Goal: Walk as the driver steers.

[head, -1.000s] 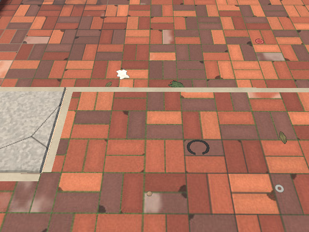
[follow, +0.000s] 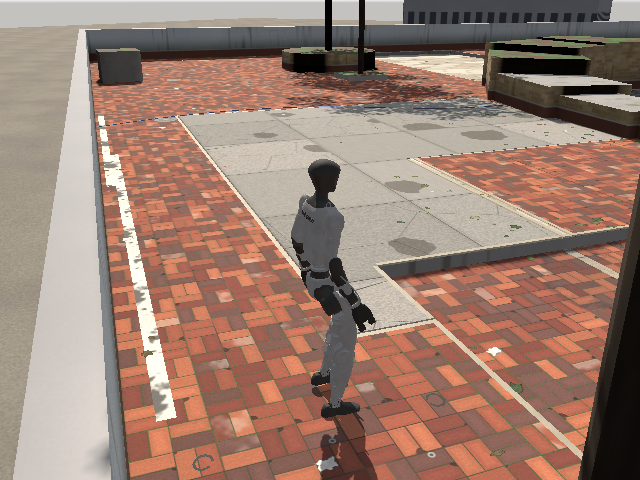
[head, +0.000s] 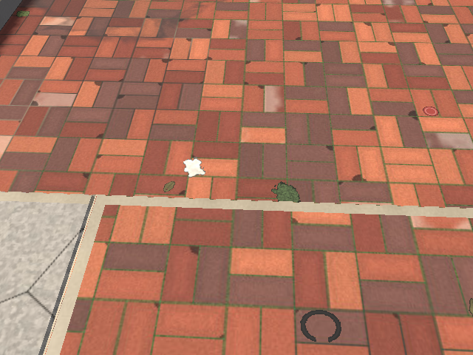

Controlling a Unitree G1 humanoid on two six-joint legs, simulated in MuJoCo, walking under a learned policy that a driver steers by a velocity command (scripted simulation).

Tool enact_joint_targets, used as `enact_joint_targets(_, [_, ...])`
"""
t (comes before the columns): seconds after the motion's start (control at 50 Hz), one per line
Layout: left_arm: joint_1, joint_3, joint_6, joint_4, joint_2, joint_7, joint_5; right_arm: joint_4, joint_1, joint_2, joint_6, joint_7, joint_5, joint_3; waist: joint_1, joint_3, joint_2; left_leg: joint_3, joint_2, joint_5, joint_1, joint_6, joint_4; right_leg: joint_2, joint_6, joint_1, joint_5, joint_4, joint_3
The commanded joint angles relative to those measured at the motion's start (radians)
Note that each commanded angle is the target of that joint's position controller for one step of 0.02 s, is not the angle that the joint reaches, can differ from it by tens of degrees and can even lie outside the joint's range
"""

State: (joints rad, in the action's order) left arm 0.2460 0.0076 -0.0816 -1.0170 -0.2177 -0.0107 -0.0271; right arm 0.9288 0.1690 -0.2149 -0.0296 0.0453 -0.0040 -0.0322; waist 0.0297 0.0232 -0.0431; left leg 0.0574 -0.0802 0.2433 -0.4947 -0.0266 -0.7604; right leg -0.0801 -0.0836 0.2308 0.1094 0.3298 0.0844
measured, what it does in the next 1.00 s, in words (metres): steps on the spot: left foot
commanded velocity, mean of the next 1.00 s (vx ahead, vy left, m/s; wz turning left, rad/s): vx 0.06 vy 0.00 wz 0.00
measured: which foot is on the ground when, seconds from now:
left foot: up 0.00-0.06, down 0.08-0.86, up 0.88-1.00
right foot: down 0.00-1.00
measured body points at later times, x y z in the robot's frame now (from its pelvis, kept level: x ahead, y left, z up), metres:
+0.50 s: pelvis +0.06 +0.03 +0.00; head +0.08 +0.03 +0.44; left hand +0.09 +0.27 -0.16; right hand +0.10 -0.21 -0.16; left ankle +0.07 +0.14 -0.74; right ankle +0.04 -0.08 -0.74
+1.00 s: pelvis +0.09 +0.04 +0.00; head +0.08 +0.05 +0.45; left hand +0.05 +0.28 -0.16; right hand +0.12 -0.21 -0.15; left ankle +0.07 +0.15 -0.70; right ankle +0.04 -0.08 -0.74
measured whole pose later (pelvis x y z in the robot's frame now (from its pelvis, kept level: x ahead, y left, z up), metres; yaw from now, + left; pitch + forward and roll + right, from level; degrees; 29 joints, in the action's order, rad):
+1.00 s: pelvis +0.09 +0.04 +0.00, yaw +0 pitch +0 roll +0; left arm 0.37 0.05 -0.06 -1.11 -0.21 0.03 0.02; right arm 1.08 0.26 -0.19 -0.05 0.02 0.03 -0.05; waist 0.03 -0.01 0.02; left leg -0.04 -0.03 0.45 -0.39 0.07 -0.88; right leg 0.01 -0.03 0.13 0.31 0.44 0.04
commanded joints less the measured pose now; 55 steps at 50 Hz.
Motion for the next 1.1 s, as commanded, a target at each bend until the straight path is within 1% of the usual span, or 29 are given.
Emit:
enact_joint_targets(0.02, [-0.063, 0.027, 0.006, 0.059, -0.149, 0.017, 0.017, 0.005, 0.114, -0.071, 0.027, 0.002, -0.001, -0.018, -0.056, -0.059, 0.115, -0.023, 0.011, -0.054, 0.267, 0.004, 0.121, 0.273, -0.149, 0.153, 0.030, -0.124, -0.177])
enact_joint_targets(0.04, [-0.069, 0.022, 0.012, 0.059, -0.136, 0.019, 0.025, 0.008, 0.108, -0.074, 0.026, 0.003, -0.006, -0.021, -0.063, -0.037, 0.105, -0.037, 0.021, -0.072, 0.300, 0.018, 0.196, 0.256, -0.127, 0.170, 0.155, -0.111, -0.186])
enact_joint_targets(0.06, [-0.056, 0.014, 0.016, 0.053, -0.112, 0.021, 0.030, 0.012, 0.105, -0.080, 0.025, 0.003, -0.013, -0.024, -0.065, -0.017, 0.090, -0.039, 0.025, -0.079, 0.330, 0.032, 0.267, 0.230, -0.094, 0.177, 0.232, -0.089, -0.192])
enact_joint_targets(0.08, [-0.014, 0.005, 0.016, 0.037, -0.086, 0.019, 0.028, 0.011, 0.112, -0.095, 0.022, 0.005, -0.020, -0.026, -0.061, -0.006, 0.057, 0.006, -0.017, -0.158, 0.364, 0.048, 0.335, 0.199, -0.049, 0.186, 0.277, -0.055, -0.188])
enact_joint_targets(0.1, [0.034, 0.006, 0.013, 0.030, -0.083, 0.018, 0.018, 0.011, 0.120, -0.139, 0.019, 0.008, -0.017, -0.032, -0.021, 0.002, -0.016, 0.057, -0.072, -0.265, 0.375, 0.072, 0.346, 0.134, -0.010, 0.199, 0.285, 0.018, -0.143])
enact_joint_targets(0.12, [0.103, 0.006, 0.022, 0.021, -0.061, 0.026, 0.020, 0.036, 0.090, -0.161, 0.015, 0.004, -0.005, -0.040, 0.040, -0.003, -0.161, 0.071, -0.063, -0.089, 0.266, 0.108, 0.374, 0.072, 0.014, 0.121, 0.244, 0.027, -0.058])
enact_joint_targets(0.14, [0.076, 0.008, 0.032, 0.012, -0.079, 0.035, 0.013, 0.033, 0.064, -0.102, 0.009, -0.004, -0.001, -0.031, 0.018, 0.016, -0.133, 0.063, -0.029, 0.021, 0.194, 0.098, 0.404, 0.073, 0.032, 0.044, 0.197, 0.052, -0.046])
enact_joint_targets(0.16, [0.060, 0.012, 0.041, 0.011, -0.090, 0.039, 0.015, 0.037, 0.055, -0.074, 0.003, -0.007, -0.005, -0.025, 0.011, 0.017, -0.098, 0.045, -0.011, 0.034, 0.182, 0.077, 0.408, 0.077, 0.034, 0.029, 0.173, 0.059, -0.049])
enact_joint_targets(0.2, [0.060, 0.011, 0.051, -0.001, -0.087, 0.046, 0.016, 0.041, 0.047, -0.078, -0.009, -0.010, -0.003, -0.027, 0.005, 0.000, -0.042, 0.025, 0.009, -0.063, 0.215, 0.060, 0.378, 0.090, 0.028, 0.018, 0.134, 0.067, -0.058])
enact_joint_targets(0.24, [0.051, 0.010, 0.049, -0.005, -0.082, 0.043, 0.018, 0.058, 0.072, -0.076, -0.015, -0.008, 0.004, -0.028, -0.006, -0.027, -0.016, 0.012, 0.016, -0.167, 0.264, 0.064, 0.345, 0.101, 0.027, 0.013, 0.080, 0.071, -0.066])
enact_joint_targets(0.32, [0.038, 0.009, 0.049, -0.018, -0.075, 0.039, 0.025, 0.078, 0.090, -0.073, -0.010, -0.008, 0.005, -0.028, -0.019, -0.048, 0.015, -0.001, 0.024, -0.266, 0.304, 0.071, 0.312, 0.106, 0.033, -0.006, -0.002, 0.091, -0.066])
enact_joint_targets(0.44, [0.051, 0.009, 0.061, -0.042, -0.065, 0.042, 0.027, 0.098, 0.097, -0.064, 0.003, -0.008, 0.006, -0.026, -0.021, -0.029, 0.040, -0.014, 0.036, -0.284, 0.306, 0.071, 0.302, 0.109, 0.039, -0.022, -0.041, 0.103, -0.068])
enact_joint_targets(0.58, [0.057, 0.010, 0.066, -0.061, -0.061, 0.045, 0.028, 0.117, 0.096, -0.051, 0.016, -0.005, 0.006, -0.025, -0.023, -0.001, 0.041, -0.024, 0.046, -0.252, 0.307, 0.065, 0.311, 0.114, 0.041, -0.019, -0.033, 0.094, -0.074])
enact_joint_targets(0.78, [0.062, 0.012, 0.064, -0.080, -0.047, 0.047, 0.026, 0.142, 0.091, -0.041, 0.025, 0.001, 0.005, -0.023, -0.026, 0.025, 0.039, -0.030, 0.052, -0.176, 0.305, 0.055, 0.333, 0.117, 0.039, -0.004, 0.030, 0.063, -0.083])
enact_joint_targets(0.8, [0.084, 0.011, 0.065, -0.093, -0.039, 0.048, 0.026, 0.156, 0.111, -0.028, 0.026, 0.001, 0.004, -0.020, -0.026, 0.001, 0.045, -0.047, 0.066, -0.077, 0.315, 0.055, 0.330, 0.111, 0.034, -0.014, 0.138, 0.050, -0.079])
enact_joint_targets(0.82, [0.095, 0.020, 0.068, -0.098, -0.059, 0.050, 0.034, 0.161, 0.115, -0.033, 0.028, 0.002, 0.010, -0.023, -0.021, 0.018, 0.063, -0.078, 0.097, 0.083, 0.284, 0.061, 0.294, 0.109, 0.014, -0.004, 0.314, 0.038, -0.091])
enact_joint_targets(0.84, [0.101, 0.032, 0.069, -0.094, -0.092, 0.052, 0.042, 0.156, 0.107, -0.040, 0.026, 0.003, 0.015, -0.027, -0.013, 0.052, 0.095, -0.105, 0.120, 0.237, 0.221, 0.069, 0.242, 0.140, -0.019, 0.016, 0.511, 0.005, -0.143])
enact_joint_targets(0.86, [0.126, 0.041, 0.065, -0.091, -0.117, 0.054, 0.049, 0.138, 0.075, -0.038, 0.017, 0.003, 0.016, -0.027, 0.005, 0.094, 0.135, -0.118, 0.125, 0.296, 0.126, 0.074, 0.167, 0.214, -0.064, 0.017, 0.669, -0.060, -0.248])
enact_joint_targets(0.88, [0.161, 0.053, 0.055, -0.092, -0.151, 0.053, 0.053, 0.115, 0.037, -0.019, 0.002, -0.002, 0.019, -0.022, 0.023, 0.121, 0.198, -0.137, 0.119, 0.256, 0.042, 0.077, 0.049, 0.328, -0.122, -0.004, 0.769, -0.147, -0.404])
enact_joint_targets(0.9, [0.160, 0.065, 0.043, -0.087, -0.177, 0.053, 0.051, 0.095, 0.003, -0.013, -0.015, -0.010, 0.022, -0.019, 0.030, 0.161, 0.218, -0.102, 0.073, 0.210, -0.017, 0.088, -0.065, 0.425, -0.177, 0.013, 0.765, -0.205, -0.534])
enact_joint_targets(0.92, [0.159, 0.066, 0.028, -0.080, -0.167, 0.052, 0.039, 0.081, -0.024, -0.028, -0.028, -0.017, 0.027, -0.024, 0.034, 0.179, 0.198, -0.060, 0.035, 0.250, -0.107, 0.096, -0.175, 0.470, -0.203, -0.017, 0.694, -0.226, -0.590])
enact_joint_targets(0.94, [0.152, 0.064, 0.014, -0.073, -0.150, 0.048, 0.034, 0.076, -0.024, -0.039, -0.038, -0.023, 0.032, -0.030, 0.024, 0.173, 0.171, -0.028, 0.003, 0.271, -0.184, 0.103, -0.244, 0.478, -0.202, -0.073, 0.616, -0.219, -0.588])
enact_joint_targets(0.96, [0.132, 0.061, 0.005, -0.061, -0.134, 0.044, 0.041, 0.077, -0.007, -0.047, -0.047, -0.029, 0.037, -0.034, 0.007, 0.150, 0.147, -0.015, -0.021, 0.253, -0.211, 0.108, -0.227, 0.455, -0.176, -0.118, 0.544, -0.204, -0.540])
enact_joint_targets(0.98, [0.112, 0.060, 0.001, -0.050, -0.127, 0.040, 0.051, 0.077, -0.009, -0.053, -0.055, -0.033, 0.039, -0.036, 0.000, 0.130, 0.131, -0.027, -0.029, 0.225, -0.182, 0.108, -0.138, 0.417, -0.140, -0.131, 0.466, -0.197, -0.461])
enact_joint_targets(1.0, [0.101, 0.062, 0.003, -0.043, -0.130, 0.038, 0.056, 0.076, -0.021, -0.050, -0.061, -0.034, 0.039, -0.038, -0.001, 0.110, 0.129, -0.058, -0.016, 0.193, -0.107, 0.102, -0.041, 0.370, -0.111, -0.113, 0.396, -0.187, -0.377])
enact_joint_targets(1.04, [0.099, 0.068, 0.012, -0.041, -0.159, 0.034, 0.057, 0.091, 0.006, -0.022, -0.066, -0.041, 0.037, -0.035, -0.022, 0.078, 0.150, -0.140, 0.041, 0.122, 0.101, 0.083, 0.099, 0.299, -0.091, -0.006, 0.338, -0.149, -0.254])
enact_joint_targets(1.06, [0.096, 0.071, 0.017, -0.040, -0.167, 0.033, 0.063, 0.111, 0.054, -0.017, -0.064, -0.044, 0.037, -0.037, -0.049, 0.067, 0.145, -0.177, 0.071, 0.050, 0.212, 0.075, 0.169, 0.279, -0.088, 0.057, 0.353, -0.110, -0.217])
enact_joint_targets(1.08, [0.103, 0.070, 0.020, -0.040, -0.165, 0.031, 0.066, 0.138, 0.119, -0.023, -0.058, -0.044, 0.037, -0.044, -0.070, 0.052, 0.134, -0.198, 0.101, 0.007, 0.323, 0.066, 0.197, 0.263, -0.084, 0.121, 0.365, -0.065, -0.202])
enact_joint_targets(1.1, [0.096, 0.066, 0.019, -0.035, -0.155, 0.030, 0.066, 0.168, 0.203, -0.036, -0.052, -0.041, 0.036, -0.053, -0.106, 0.031, 0.116, -0.201, 0.118, 0.007, 0.422, 0.069, 0.219, 0.243, -0.072, 0.171, 0.348, 0.002, -0.189])
Next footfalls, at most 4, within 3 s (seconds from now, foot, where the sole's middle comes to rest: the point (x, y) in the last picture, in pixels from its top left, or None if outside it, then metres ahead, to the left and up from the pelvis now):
0.08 left None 0.11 0.14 -0.78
1.12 left None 0.19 0.18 -0.78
1.66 right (275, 334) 0.56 -0.05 -0.78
2.22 left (198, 236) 0.88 0.20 -0.78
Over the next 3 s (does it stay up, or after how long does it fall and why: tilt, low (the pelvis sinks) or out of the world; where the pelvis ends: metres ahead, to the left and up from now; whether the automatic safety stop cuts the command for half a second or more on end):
stays up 1.13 -0.02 -0.14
